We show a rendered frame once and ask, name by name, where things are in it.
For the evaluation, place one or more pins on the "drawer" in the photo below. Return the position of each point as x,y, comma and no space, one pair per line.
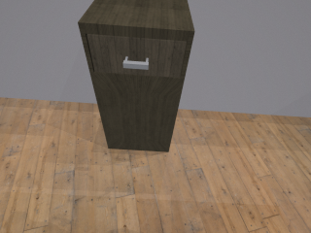
108,53

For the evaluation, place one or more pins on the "handle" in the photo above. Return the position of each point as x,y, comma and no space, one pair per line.
142,65

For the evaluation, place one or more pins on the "cabinet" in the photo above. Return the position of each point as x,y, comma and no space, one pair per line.
138,112

